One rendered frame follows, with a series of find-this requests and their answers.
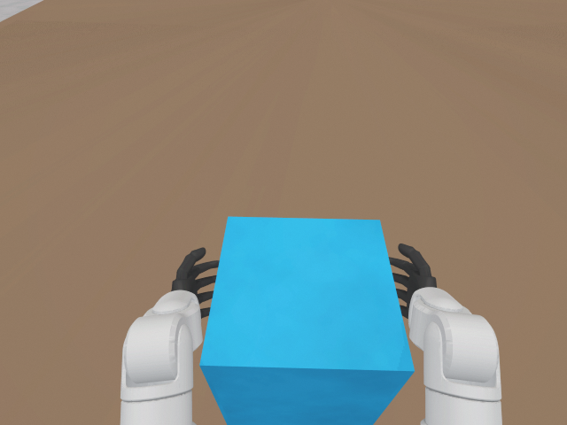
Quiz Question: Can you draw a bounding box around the right robot forearm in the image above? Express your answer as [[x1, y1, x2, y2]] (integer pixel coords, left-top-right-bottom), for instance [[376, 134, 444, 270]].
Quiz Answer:
[[408, 287, 502, 425]]

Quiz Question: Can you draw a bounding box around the carton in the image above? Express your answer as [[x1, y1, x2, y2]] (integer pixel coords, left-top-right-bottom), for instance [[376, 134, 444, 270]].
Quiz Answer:
[[199, 217, 415, 425]]

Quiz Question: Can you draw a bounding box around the robot left hand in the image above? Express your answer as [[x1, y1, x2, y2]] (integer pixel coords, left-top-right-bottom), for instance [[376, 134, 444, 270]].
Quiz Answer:
[[171, 247, 220, 319]]

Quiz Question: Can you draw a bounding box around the robot right hand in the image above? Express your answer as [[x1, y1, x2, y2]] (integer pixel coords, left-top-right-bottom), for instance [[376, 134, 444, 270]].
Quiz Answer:
[[389, 243, 437, 319]]

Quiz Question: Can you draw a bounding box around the left robot forearm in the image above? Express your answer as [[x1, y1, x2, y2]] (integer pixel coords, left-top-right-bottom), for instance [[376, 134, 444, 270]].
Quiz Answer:
[[120, 290, 203, 425]]

